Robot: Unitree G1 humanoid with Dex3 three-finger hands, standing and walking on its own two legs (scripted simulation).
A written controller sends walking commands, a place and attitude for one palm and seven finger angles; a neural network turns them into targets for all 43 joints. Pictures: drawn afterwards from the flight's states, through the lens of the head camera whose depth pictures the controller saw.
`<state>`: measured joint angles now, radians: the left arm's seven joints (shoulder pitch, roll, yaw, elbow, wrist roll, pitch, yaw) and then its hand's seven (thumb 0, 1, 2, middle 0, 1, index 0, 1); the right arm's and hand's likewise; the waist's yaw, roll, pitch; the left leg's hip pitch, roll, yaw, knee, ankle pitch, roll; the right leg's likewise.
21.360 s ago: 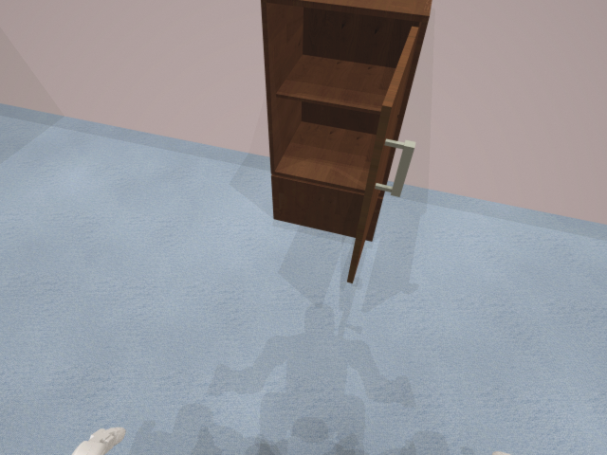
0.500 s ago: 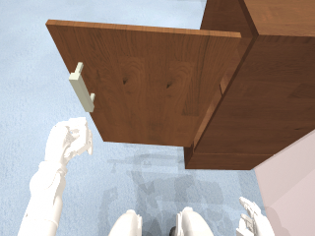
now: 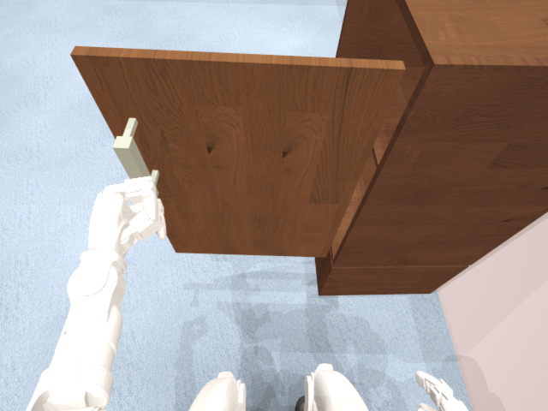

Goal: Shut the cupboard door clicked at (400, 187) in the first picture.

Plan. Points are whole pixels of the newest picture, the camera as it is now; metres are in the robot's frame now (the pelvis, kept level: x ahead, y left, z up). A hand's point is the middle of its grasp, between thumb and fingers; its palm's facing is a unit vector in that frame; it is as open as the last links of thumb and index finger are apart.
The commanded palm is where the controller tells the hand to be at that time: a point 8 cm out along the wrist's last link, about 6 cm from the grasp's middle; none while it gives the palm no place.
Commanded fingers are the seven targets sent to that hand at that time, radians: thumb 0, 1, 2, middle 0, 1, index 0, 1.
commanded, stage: bring the fist close to the handle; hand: left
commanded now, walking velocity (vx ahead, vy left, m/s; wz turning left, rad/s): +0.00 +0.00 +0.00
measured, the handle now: (141, 162) +0.48 +0.22 +0.04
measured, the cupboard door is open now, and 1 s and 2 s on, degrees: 87 79 67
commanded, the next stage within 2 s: push the door shut along its arc in 0.20 s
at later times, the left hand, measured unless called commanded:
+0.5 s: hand (163, 210) +0.40 +0.17 +0.03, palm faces -0.04 -1.00 -0.06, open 3.1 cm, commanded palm +0.38 +0.22 +0.04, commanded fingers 0.00 0.90 0.90 -1.30 -1.50 -1.30 -1.50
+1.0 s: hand (168, 175) +0.46 +0.17 +0.04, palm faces -0.20 -0.98 -0.04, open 3.1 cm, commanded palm +0.46 +0.22 +0.04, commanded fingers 0.00 0.90 0.90 -1.30 -1.50 -1.30 -1.50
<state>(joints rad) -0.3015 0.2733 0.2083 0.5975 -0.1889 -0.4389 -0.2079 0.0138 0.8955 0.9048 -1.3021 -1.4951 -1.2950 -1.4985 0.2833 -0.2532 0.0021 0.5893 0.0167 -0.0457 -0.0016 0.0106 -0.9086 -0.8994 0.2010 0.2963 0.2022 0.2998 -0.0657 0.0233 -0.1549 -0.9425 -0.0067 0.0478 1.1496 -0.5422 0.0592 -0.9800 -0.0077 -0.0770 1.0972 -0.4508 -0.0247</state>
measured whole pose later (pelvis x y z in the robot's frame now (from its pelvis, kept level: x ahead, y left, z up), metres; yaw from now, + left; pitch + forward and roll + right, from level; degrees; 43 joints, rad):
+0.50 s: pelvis -0.01 -0.01 +0.00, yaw +1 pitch +19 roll -1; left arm -0.45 0.32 0.24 0.77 -0.17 -0.47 -0.24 0.02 0.89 0.90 -1.31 -1.50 -1.30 -1.50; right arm 0.25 -0.25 0.02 0.59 0.02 -0.04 -0.02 0.01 -0.91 -0.90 0.20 0.30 0.20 0.30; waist -0.08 0.01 -0.13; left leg -0.97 -0.01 0.04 1.16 -0.53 0.05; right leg -1.01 -0.01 -0.09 1.12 -0.45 -0.04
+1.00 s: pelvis -0.01 +0.00 -0.02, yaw +0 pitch +23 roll -3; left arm -0.77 0.48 0.31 1.06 -0.15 -0.44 -0.44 0.01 0.89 0.90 -1.30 -1.50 -1.30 -1.50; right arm 0.32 -0.27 0.03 0.62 0.02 0.00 -0.02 0.01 -0.91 -0.90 0.20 0.30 0.20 0.30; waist -0.15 0.02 -0.12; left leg -1.08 0.01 0.03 1.22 -0.54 0.06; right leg -1.10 0.00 -0.10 1.14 -0.44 -0.03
